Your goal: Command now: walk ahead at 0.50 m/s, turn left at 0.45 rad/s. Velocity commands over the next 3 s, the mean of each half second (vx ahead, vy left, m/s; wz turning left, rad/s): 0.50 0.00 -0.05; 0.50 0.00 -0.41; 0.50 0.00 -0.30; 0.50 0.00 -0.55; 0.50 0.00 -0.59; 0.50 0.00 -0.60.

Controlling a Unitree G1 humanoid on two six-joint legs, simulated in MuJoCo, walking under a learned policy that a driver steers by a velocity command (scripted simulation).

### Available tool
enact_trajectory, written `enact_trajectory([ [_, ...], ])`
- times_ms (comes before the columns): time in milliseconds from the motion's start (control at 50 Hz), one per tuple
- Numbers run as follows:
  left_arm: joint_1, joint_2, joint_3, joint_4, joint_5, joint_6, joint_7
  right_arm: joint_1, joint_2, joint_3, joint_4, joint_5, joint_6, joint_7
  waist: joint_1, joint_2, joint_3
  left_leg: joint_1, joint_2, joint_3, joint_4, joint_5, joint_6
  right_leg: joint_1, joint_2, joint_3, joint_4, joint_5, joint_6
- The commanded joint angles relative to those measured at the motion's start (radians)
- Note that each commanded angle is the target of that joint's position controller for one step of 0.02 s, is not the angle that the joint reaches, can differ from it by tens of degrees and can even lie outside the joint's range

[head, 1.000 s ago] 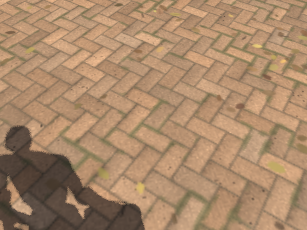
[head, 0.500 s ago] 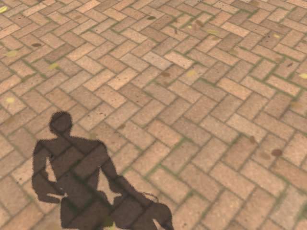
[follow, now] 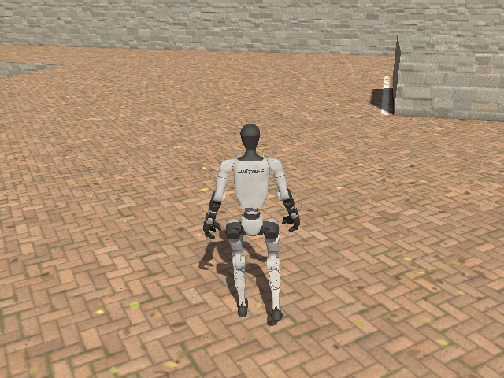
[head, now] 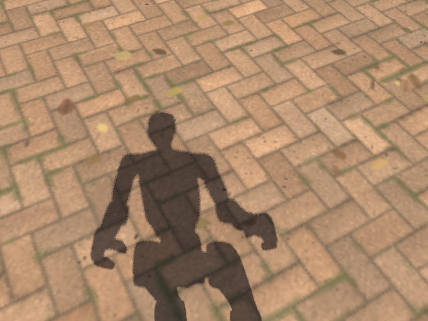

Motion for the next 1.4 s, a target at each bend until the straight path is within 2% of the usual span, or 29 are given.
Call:
enact_trajectory([
  [20,0.002,0.123,0.029,-0.068,0.018,-0.021,0.001,0.037,-0.077,-0.013,-0.06,-0.014,-0.023,-0.012,-0.001,0.035,-0.146,0.334,0.271,-0.384,-0.32,0.201,0.188,-0.297,-0.086,0.074,-0.051,0.102,-0.017],
  [100,-0.043,0.074,0.02,-0.088,0.036,0.018,0.003,0.09,-0.121,-0.02,-0.032,-0.011,-0.037,-0.031,0.004,0.032,-0.099,0.234,0.243,-0.269,-0.386,0.359,0.189,-0.283,-0.08,0.04,-0.227,0.231,0.029],
  [220,-0.193,0.043,-0.002,-0.115,0.013,0.015,-0.021,0.151,-0.123,-0.012,0.012,-0.015,-0.042,-0.044,-0.069,0.069,-0.036,0.28,0.212,-0.121,-0.431,0.253,0.104,-0.282,-0.04,-0.001,-0.582,0.596,0.003],
  [320,-0.277,0.052,-0.01,-0.16,0.002,0.011,-0.053,0.199,-0.131,-0.014,0.061,-0.018,-0.034,-0.046,-0.099,0.057,0.018,0.479,0.291,-0.084,-0.396,0.31,0.088,-0.38,-0.005,0.007,-0.676,0.513,-0.05],
  [380,-0.238,0.071,-0.004,-0.172,0.004,0.008,-0.074,0.17,-0.153,-0.019,0.058,-0.017,-0.018,-0.057,-0.058,0.083,-0.027,0.555,0.308,-0.036,-0.279,0.648,0.054,-0.307,0.048,-0.037,-0.691,0.378,-0.095],
  [420,-0.069,0.13,0.027,-0.139,0.01,0.017,-0.071,0.137,-0.175,-0.021,0.045,-0.018,-0.002,-0.067,0.036,0.106,-0.146,0.545,0.276,0.012,-0.039,0.976,0.02,-0.066,0.128,-0.1,-0.691,0.323,-0.136],
  [440,0.079,0.179,0.051,-0.111,0.012,0.023,-0.061,0.124,-0.174,-0.016,0.032,-0.017,0.0,-0.073,0.111,0.074,-0.226,0.407,0.242,0.041,0.186,0.894,-0.017,0.18,0.108,-0.036,-0.713,0.379,-0.176],
  [460,0.209,0.276,0.078,-0.106,0.022,0.029,-0.047,0.2,-0.099,0.009,-0.005,-0.035,-0.018,-0.068,0.103,-0.119,-0.369,0.04,0.123,0.06,0.582,0.442,-0.084,0.564,-0.137,0.373,-0.71,0.369,-0.326],
  [480,0.213,0.245,0.064,-0.102,0.007,0.028,-0.051,0.225,-0.042,0.036,-0.007,-0.034,-0.052,-0.048,0.074,-0.243,-0.464,-0.251,-0.039,-0.088,0.814,-0.359,-0.116,0.765,-0.278,0.821,-0.884,0.246,-0.453],
  [500,0.193,0.18,0.047,-0.103,0.006,0.032,-0.046,0.146,-0.125,0.019,-0.025,0.003,-0.082,-0.03,0.108,-0.156,-0.377,-0.366,0.037,-0.185,0.858,-0.321,-0.088,0.731,-0.238,0.731,-0.918,0.127,-0.388],
  [520,0.137,0.148,0.039,-0.122,0.008,0.034,-0.041,0.065,-0.135,0.021,-0.051,0.021,-0.098,-0.024,0.099,-0.08,-0.256,-0.388,0.086,-0.166,0.802,-0.239,-0.072,0.59,-0.202,0.592,-0.931,0.139,-0.345],
  [540,0.074,0.131,0.031,-0.139,0.013,0.035,-0.04,0.03,-0.128,0.019,-0.059,0.004,-0.103,-0.029,0.056,0.016,-0.161,-0.351,0.123,-0.149,0.698,-0.187,-0.071,0.417,-0.165,0.499,-0.954,0.225,-0.32],
  [560,0.032,0.108,0.022,-0.156,0.02,0.033,-0.037,0.025,-0.139,0.009,-0.06,-0.019,-0.096,-0.036,0.022,0.029,-0.12,-0.283,0.151,-0.143,0.614,-0.155,-0.081,0.299,-0.134,0.435,-0.978,0.323,-0.307],
  [600,0.005,0.116,0.022,-0.177,0.024,0.036,-0.03,0.062,-0.118,0.007,-0.067,-0.03,-0.073,-0.042,-0.022,-0.014,-0.103,-0.207,0.166,-0.132,0.528,-0.141,-0.108,0.178,-0.101,0.385,-1.014,0.416,-0.315],
  [640,0.019,0.143,0.03,-0.182,0.02,0.034,-0.019,0.049,-0.096,0.013,-0.08,-0.034,-0.056,-0.049,-0.027,-0.03,-0.09,-0.192,0.162,-0.105,0.421,-0.085,-0.141,0.104,-0.077,0.317,-1.029,0.492,-0.314],
  [740,0.095,0.167,0.042,-0.176,0.003,0.051,0.002,-0.133,-0.054,0.031,-0.134,-0.027,-0.061,-0.044,0.047,-0.063,-0.08,-0.09,0.089,-0.082,0.045,0.257,-0.17,0.044,0.004,0.238,-0.997,0.415,-0.233],
  [840,0.169,0.139,0.034,-0.155,0.005,0.066,0.007,-0.183,-0.095,0.02,-0.157,-0.013,-0.083,-0.018,0.068,-0.09,-0.088,-0.072,0.079,-0.105,-0.084,0.228,-0.134,0.204,-0.07,0.347,-0.89,0.341,-0.209],
  [900,0.148,0.124,0.028,-0.163,0.015,0.069,0.004,-0.049,-0.134,-0.002,-0.128,-0.021,-0.096,-0.021,-0.013,-0.114,-0.13,0.119,0.073,-0.075,-0.149,0.151,-0.061,0.231,-0.043,0.352,-0.746,0.499,-0.167],
  [920,0.134,0.084,0.011,-0.18,0.024,0.065,0.001,0.085,-0.179,-0.016,-0.113,-0.036,-0.101,-0.027,-0.079,-0.064,-0.244,0.337,0.187,-0.178,-0.112,0.165,0.003,0.151,0.007,0.292,-0.533,0.475,-0.132],
  [940,0.267,0.03,-0.008,-0.189,0.006,0.052,0.001,0.227,-0.275,-0.044,-0.078,-0.046,-0.091,-0.029,-0.068,0.184,-0.396,0.712,0.391,-0.551,-0.129,0.037,0.171,-0.177,0.145,0.159,-0.182,0.222,-0.054],
  [960,0.274,0.066,-0.009,-0.186,-0.002,0.043,0.001,0.282,-0.23,-0.039,-0.046,-0.015,-0.08,-0.018,-0.085,0.304,-0.392,0.755,0.47,-0.82,-0.257,-0.19,0.216,-0.372,0.151,0.159,-0.014,-0.162,-0.035],
  [980,0.178,0.142,0.01,-0.196,-0.009,0.041,-0.002,0.236,-0.161,-0.017,-0.054,-0.003,-0.076,-0.018,-0.102,0.179,-0.242,0.649,0.438,-0.734,-0.277,-0.31,0.171,-0.457,0.1,0.187,0.059,-0.104,-0.04],
  [1000,0.093,0.141,0.009,-0.216,-0.001,0.042,-0.003,0.177,-0.135,-0.005,-0.067,-0.011,-0.067,-0.02,-0.092,0.097,-0.155,0.527,0.396,-0.603,-0.29,-0.262,0.136,-0.457,0.058,0.145,0.054,-0.026,-0.041],
  [1040,0.043,0.118,0.011,-0.233,0.021,0.042,-0.007,0.103,-0.095,0.014,-0.069,-0.025,-0.062,-0.018,-0.041,0.085,-0.063,0.336,0.322,-0.449,-0.345,-0.08,0.119,-0.397,-0.006,0.112,-0.071,0.077,-0.039],
  [1100,0.067,0.071,0.001,-0.229,0.019,0.049,-0.012,0.098,-0.105,0.013,-0.055,-0.018,-0.066,-0.017,-0.012,0.117,-0.072,0.256,0.28,-0.328,-0.396,0.089,0.129,-0.326,-0.027,0.072,-0.177,0.132,-0.021],
  [1200,-0.064,0.033,-0.019,-0.259,0.018,0.044,-0.021,0.131,-0.158,-0.001,-0.019,-0.011,-0.058,-0.029,-0.051,0.083,-0.06,0.269,0.262,-0.157,-0.43,0.224,0.107,-0.304,-0.029,0.036,-0.471,0.384,-0.002],
  [1260,-0.145,0.034,-0.02,-0.285,0.008,0.043,-0.033,0.179,-0.169,-0.001,0.011,-0.007,-0.052,-0.031,-0.087,0.08,-0.043,0.311,0.271,-0.097,-0.427,0.217,0.084,-0.276,-0.006,0.019,-0.579,0.476,-0.012],
  [1340,-0.22,0.047,-0.015,-0.332,0.003,0.047,-0.052,0.209,-0.182,-0.007,0.044,-0.001,-0.034,-0.033,-0.096,0.077,-0.008,0.44,0.325,-0.062,-0.383,0.273,0.057,-0.32,0.014,0.015,-0.639,0.39,-0.055],
  [1400,-0.132,0.09,0.008,-0.333,0.015,0.05,-0.06,0.174,-0.215,-0.017,0.036,0.004,-0.014,-0.047,-0.022,0.098,-0.08,0.483,0.317,0.01,-0.19,0.7,0.014,-0.149,0.087,-0.065,-0.672,0.277,-0.107],
])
